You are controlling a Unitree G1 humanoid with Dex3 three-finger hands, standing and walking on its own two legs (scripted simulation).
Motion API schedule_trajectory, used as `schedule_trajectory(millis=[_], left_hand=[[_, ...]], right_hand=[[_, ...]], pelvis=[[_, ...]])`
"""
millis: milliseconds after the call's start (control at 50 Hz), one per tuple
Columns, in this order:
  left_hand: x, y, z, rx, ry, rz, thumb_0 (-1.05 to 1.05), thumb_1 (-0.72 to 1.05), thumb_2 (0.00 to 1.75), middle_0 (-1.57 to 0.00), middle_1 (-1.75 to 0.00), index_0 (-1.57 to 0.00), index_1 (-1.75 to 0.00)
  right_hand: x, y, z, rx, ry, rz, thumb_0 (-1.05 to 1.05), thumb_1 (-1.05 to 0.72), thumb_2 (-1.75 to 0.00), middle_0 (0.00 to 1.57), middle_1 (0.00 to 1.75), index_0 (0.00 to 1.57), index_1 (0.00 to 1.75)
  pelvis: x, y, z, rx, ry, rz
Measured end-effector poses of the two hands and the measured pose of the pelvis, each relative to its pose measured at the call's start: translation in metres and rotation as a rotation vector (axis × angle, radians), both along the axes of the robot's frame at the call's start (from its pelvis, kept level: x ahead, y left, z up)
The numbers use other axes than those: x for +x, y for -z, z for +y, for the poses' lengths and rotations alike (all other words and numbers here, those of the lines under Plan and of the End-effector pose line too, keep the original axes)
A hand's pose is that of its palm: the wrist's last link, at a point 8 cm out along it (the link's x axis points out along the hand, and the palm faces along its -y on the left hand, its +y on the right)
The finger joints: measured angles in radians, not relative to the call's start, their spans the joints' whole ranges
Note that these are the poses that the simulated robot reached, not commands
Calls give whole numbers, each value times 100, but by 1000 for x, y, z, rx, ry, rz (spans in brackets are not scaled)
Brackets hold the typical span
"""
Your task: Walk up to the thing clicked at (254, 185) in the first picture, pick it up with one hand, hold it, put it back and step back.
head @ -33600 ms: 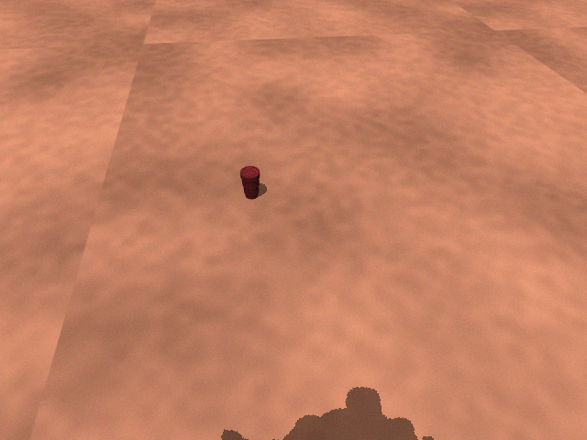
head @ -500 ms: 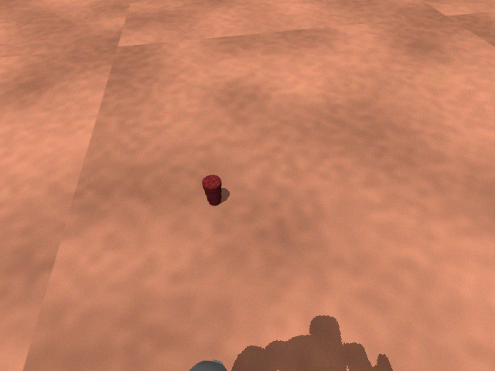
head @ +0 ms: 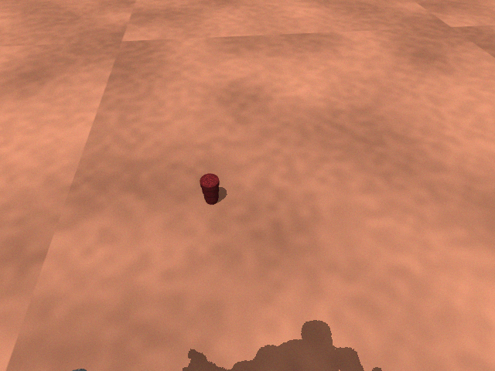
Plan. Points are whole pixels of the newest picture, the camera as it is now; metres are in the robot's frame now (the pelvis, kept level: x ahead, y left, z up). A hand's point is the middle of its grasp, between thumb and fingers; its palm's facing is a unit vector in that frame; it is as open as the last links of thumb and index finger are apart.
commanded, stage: step back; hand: left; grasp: from the side
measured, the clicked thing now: (210, 190) +1.05 +0.20 -0.68
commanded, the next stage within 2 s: stand in 0.46 s
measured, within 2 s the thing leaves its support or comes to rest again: neither
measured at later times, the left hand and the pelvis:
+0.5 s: hand out of the picture +0.14 +0.29 -0.14, palm faces +0.04 -0.93 -0.37, open 7.4 cm; pelvis +0.05 +0.02 +0.01, yaw +1 degrees
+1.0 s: hand out of the picture +0.10 +0.26 -0.13, palm faces +0.00 -0.94 -0.33, open 7.4 cm; pelvis +0.02 +0.00 +0.02, yaw +1 degrees
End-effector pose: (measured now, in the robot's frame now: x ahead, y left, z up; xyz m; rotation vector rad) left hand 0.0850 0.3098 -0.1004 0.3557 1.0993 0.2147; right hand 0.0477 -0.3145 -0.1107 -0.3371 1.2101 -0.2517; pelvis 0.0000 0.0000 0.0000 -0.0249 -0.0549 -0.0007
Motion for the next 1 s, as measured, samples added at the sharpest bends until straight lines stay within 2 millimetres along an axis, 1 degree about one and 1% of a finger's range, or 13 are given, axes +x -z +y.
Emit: schedule_trajectory(millis=[60,120,180,240,320,360,460,580,660,720,800,880,1000], left_hand=[[0,-2,-8,-10,-19,0,1,90,90,-20,-30,-21,-30],[3,-4,-10,-17,-34,-2,1,90,90,-21,-30,-21,-30],[5,-2,-3,-17,-47,8,1,90,90,-21,-30,-21,-30],[10,4,10,-16,-62,30,1,90,90,-21,-30,-21,-30],[19,6,19,-19,-73,63,1,90,90,-20,-30,-21,-30],[24,6,22,-17,-69,69,1,90,90,-20,-30,-21,-30],[38,4,27,-11,-66,61,1,90,90,-20,-30,-21,-30],[50,-1,19,-31,-57,48,1,90,90,-20,-30,-21,-30],[52,-3,10,-47,-45,44,1,90,90,-20,-30,-21,-30],[49,-4,4,-56,-36,49,1,90,90,-20,-30,-21,-30],[41,-5,-3,-63,-29,58,1,90,90,-20,-30,-21,-30],[30,-5,-7,-63,-31,69,1,90,90,-20,-30,-21,-30],[11,-7,-9,-53,-39,90,1,90,90,-20,-30,-21,-30]], right_hand=[[14,2,0,11,-21,7,1,-91,-90,20,30,20,30],[25,3,3,18,-48,19,1,-91,-90,20,30,20,30],[34,5,9,19,-66,40,1,-91,-90,20,30,20,30],[38,6,19,14,-70,56,1,-91,-90,20,30,20,30],[43,3,32,27,-60,69,1,-91,-90,20,30,20,30],[50,2,36,35,-56,74,1,-91,-90,20,30,21,30],[76,-1,45,40,-51,27,1,-91,-90,20,30,21,30],[103,-10,49,46,-73,-41,1,-91,-90,20,30,21,30],[114,-17,48,47,-80,-76,1,-91,-90,20,30,21,30],[116,-21,45,48,-80,-89,1,-91,-90,20,30,21,30],[111,-23,39,49,-76,-90,1,-91,-90,20,30,21,30],[99,-23,33,48,-68,-74,1,-91,-90,20,30,21,30],[72,-19,26,55,-54,-29,1,-91,-90,20,30,20,30]], pelvis=[[6,-2,-2,18,-8,5],[12,-4,0,19,-23,15],[17,-3,5,17,-31,26],[23,-1,12,34,-39,27],[33,-5,18,33,-30,38],[38,-7,19,22,-28,38],[46,-8,22,23,-26,37],[50,-14,23,26,-22,23],[48,-18,21,28,-22,13],[46,-20,18,28,-23,9],[41,-23,14,27,-22,3],[35,-24,10,27,-22,-4],[25,-25,5,27,-23,-8]])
